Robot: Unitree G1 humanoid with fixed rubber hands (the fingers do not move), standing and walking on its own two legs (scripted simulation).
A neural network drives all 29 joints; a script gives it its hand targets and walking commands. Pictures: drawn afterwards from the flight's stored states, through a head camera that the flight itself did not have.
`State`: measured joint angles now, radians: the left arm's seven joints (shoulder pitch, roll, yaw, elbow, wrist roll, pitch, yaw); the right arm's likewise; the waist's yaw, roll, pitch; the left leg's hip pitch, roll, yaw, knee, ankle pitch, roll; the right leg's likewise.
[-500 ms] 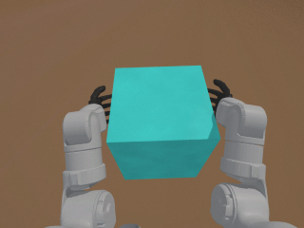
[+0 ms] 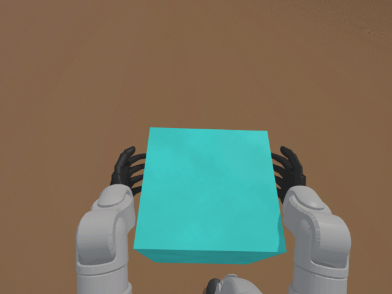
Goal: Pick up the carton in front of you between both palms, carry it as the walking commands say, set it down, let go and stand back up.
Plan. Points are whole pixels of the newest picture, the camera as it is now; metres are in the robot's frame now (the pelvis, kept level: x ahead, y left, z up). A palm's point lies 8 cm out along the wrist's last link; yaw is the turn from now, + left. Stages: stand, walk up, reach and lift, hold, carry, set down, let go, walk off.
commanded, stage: carry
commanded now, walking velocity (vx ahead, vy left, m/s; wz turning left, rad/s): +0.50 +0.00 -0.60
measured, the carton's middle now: (204, 204) +0.28 -0.01 +0.02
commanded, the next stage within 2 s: none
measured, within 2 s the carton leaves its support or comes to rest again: neither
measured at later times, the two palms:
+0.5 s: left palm (173, 77) +0.59 +0.06 +0.10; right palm (293, 99) +0.51 -0.23 +0.10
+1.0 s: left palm (208, 25) +0.87 -0.05 +0.10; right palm (301, 42) +0.77 -0.34 +0.10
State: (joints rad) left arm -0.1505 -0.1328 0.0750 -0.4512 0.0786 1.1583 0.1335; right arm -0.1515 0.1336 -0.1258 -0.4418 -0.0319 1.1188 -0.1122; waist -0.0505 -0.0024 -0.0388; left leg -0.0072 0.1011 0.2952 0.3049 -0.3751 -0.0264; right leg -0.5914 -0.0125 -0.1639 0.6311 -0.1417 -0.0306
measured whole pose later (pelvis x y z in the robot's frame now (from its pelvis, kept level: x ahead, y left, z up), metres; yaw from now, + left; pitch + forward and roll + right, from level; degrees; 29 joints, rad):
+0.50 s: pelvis +0.32 -0.03 +0.00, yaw -14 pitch +4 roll +1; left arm -0.03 -0.13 0.05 -0.47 0.06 1.23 0.13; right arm -0.02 0.13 -0.06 -0.50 -0.08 1.20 -0.11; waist 0.02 0.01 -0.17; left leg -0.62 0.10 0.05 0.60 -0.09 -0.10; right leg -0.02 0.09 0.06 0.28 -0.33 -0.10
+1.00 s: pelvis +0.60 -0.11 +0.00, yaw -18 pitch +4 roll -1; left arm -0.02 -0.13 0.03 -0.48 0.09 1.21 0.12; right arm -0.04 0.13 -0.08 -0.49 -0.05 1.20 -0.12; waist -0.03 0.03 -0.18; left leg -0.22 0.09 0.09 0.62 -0.42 -0.02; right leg -0.37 -0.06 -0.21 0.45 -0.13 -0.02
